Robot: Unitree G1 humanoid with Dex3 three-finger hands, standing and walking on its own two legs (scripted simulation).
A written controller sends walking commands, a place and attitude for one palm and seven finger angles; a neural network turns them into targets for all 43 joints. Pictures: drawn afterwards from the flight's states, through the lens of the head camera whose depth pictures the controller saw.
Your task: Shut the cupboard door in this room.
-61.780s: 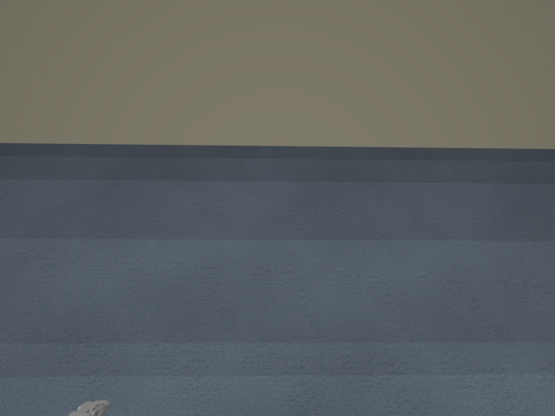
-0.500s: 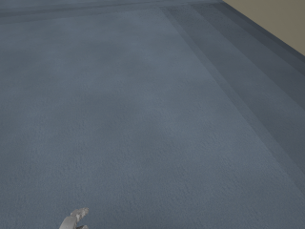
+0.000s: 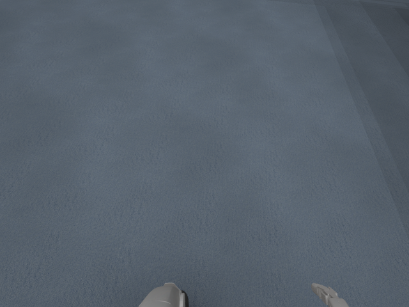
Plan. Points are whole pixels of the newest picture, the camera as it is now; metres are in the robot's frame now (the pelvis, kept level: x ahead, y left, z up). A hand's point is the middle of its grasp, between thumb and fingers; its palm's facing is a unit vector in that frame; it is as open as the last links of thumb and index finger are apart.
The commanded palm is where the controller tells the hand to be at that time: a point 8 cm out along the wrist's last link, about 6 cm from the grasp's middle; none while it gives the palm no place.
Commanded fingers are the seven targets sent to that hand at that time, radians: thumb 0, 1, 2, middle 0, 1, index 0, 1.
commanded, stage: turn to face it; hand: left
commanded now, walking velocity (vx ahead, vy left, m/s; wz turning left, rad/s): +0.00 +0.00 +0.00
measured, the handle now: out of the picture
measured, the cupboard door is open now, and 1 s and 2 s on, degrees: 50 50 50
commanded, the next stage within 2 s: none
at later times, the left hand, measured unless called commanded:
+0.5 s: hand (146, 255) +0.24 +0.15 -0.15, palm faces -0.11 -0.97 -0.20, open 7.4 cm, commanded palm none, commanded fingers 0.00 0.90 0.90 -0.20 -0.30 -0.20 -0.30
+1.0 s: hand (146, 188) +0.40 +0.18 -0.14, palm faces -0.39 -0.89 -0.22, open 7.4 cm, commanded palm none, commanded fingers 0.00 0.90 0.90 -0.20 -0.30 -0.20 -0.30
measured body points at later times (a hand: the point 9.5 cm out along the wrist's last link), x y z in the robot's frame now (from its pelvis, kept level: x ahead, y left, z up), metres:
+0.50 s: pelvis +0.15 -0.02 +0.01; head +0.19 -0.03 +0.46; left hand +0.24 +0.20 -0.13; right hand +0.18 -0.27 -0.14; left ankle +0.10 +0.08 -0.68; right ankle +0.15 -0.12 -0.71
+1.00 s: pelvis +0.22 +0.02 +0.03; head +0.27 +0.04 +0.48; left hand +0.42 +0.23 -0.12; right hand +0.18 -0.23 -0.09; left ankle +0.26 +0.12 -0.71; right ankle +0.13 -0.09 -0.63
